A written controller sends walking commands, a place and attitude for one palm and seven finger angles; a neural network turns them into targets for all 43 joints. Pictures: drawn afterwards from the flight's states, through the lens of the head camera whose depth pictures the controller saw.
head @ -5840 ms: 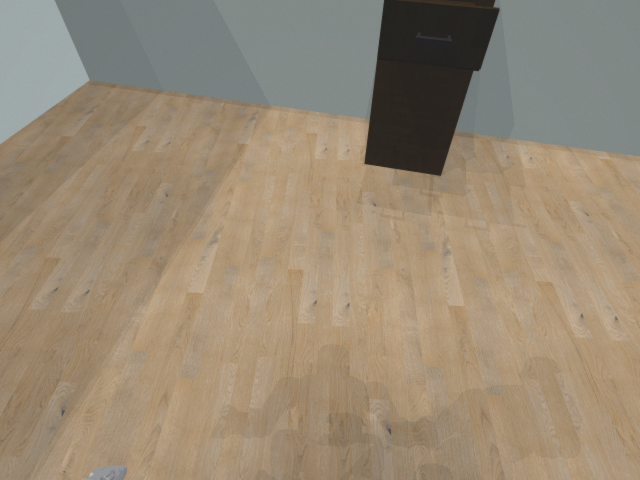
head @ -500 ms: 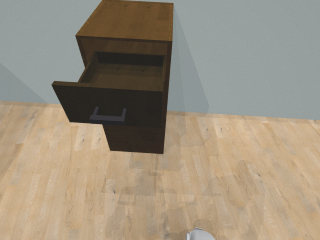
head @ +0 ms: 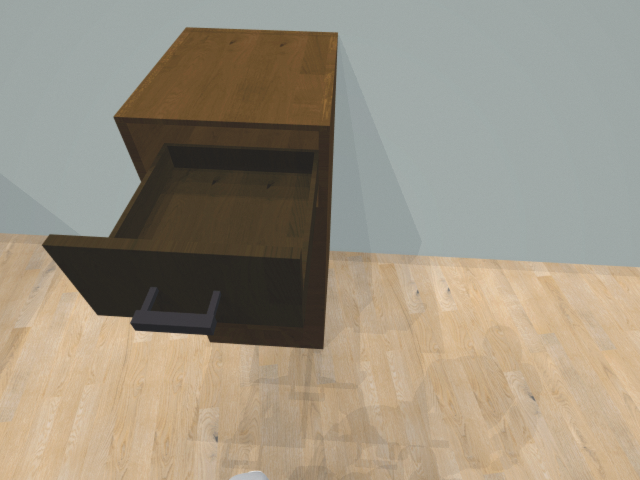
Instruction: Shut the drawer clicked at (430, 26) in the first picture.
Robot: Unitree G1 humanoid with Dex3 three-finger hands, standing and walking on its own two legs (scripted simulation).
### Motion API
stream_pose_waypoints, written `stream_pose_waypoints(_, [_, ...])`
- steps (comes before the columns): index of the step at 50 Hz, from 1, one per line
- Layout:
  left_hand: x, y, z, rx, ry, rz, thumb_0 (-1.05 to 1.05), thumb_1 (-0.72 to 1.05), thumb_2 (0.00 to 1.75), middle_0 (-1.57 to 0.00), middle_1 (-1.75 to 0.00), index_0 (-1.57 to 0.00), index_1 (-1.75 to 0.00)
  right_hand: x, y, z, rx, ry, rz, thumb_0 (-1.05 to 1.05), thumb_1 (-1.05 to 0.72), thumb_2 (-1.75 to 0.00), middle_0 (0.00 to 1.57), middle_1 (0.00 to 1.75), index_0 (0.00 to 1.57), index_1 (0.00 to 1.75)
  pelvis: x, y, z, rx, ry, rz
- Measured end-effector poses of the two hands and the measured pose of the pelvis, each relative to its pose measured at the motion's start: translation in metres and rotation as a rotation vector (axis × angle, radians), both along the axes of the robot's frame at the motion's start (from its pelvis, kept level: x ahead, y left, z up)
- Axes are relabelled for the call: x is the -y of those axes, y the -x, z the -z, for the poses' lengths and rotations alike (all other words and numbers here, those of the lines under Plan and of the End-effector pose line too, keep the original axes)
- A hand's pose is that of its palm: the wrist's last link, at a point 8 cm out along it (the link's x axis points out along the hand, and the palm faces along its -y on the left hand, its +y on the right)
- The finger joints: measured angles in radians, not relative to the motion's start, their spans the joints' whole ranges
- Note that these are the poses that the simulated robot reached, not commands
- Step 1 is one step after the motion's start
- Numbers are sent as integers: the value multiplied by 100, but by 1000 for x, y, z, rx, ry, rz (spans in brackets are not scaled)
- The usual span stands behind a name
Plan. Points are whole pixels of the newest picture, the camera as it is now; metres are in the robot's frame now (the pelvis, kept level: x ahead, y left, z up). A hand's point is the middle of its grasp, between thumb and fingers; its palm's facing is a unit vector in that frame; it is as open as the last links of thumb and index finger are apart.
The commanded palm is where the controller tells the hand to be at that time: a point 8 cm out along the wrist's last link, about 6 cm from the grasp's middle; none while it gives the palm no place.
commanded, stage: come to a stop and stand still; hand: left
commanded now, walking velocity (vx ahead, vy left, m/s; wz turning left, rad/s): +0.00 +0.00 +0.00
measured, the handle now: (179, 309) +0.34 +0.23 -0.01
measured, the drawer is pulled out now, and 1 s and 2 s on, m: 0.30 0.30 0.30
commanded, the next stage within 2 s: look again from close up in 1.40 s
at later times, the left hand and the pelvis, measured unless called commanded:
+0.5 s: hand out of the picture +0.05 +0.20 -0.18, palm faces +0.01 -0.97 -0.25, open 7.4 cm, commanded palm none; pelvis +0.01 +0.00 -0.01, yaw -2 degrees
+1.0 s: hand out of the picture -0.01 +0.21 -0.19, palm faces +0.02 -0.97 -0.23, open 7.4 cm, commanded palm none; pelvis -0.01 +0.03 -0.01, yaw +0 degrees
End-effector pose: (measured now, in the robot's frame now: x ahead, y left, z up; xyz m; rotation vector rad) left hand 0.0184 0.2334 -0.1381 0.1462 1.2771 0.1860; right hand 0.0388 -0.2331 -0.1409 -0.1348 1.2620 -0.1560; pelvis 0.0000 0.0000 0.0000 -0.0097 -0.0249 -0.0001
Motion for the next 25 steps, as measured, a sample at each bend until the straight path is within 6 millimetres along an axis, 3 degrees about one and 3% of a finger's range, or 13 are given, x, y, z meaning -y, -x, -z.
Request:
stream_pose_waypoints(6, [-15,21,25,-139,55,-61,0,91,90,-20,-30,-20,-30,-20,-60,-7,72,60,-58,1,-92,-90,20,30,19,30,-26,-32,10,9,21,1])
stream_pose_waypoints(12, [-20,21,24,-229,71,-36,0,91,90,-20,-30,-19,-30,-47,-77,-12,70,57,-39,0,-92,-90,20,30,20,30,-35,-41,3,11,-1,27])
stream_pose_waypoints(17, [-26,4,19,-203,39,-4,0,91,90,-20,-30,-19,-30,-39,-69,-13,67,59,1,-1,-93,-90,21,30,20,30,-31,-28,2,2,3,44])
stream_pose_waypoints(21, [-27,-12,14,-133,-2,15,0,90,90,-20,-30,-19,-30,-22,-47,-7,42,51,21,-1,-92,-90,21,30,20,30,-20,-16,3,-3,0,48])
stream_pose_waypoints(25, [-15,-23,8,-48,-42,39,0,91,90,-20,-30,-19,-30,-1,-19,7,11,19,43,0,-91,-90,21,30,20,30,-2,-6,9,1,-16,43])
